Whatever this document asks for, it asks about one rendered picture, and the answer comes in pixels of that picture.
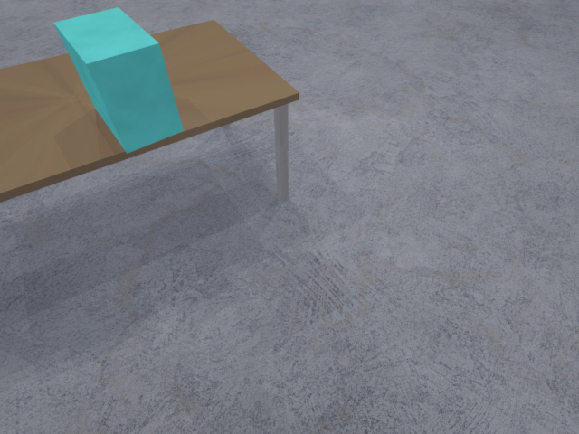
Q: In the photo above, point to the table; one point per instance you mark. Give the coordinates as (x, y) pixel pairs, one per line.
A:
(51, 132)

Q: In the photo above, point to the carton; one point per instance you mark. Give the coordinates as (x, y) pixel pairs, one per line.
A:
(123, 70)

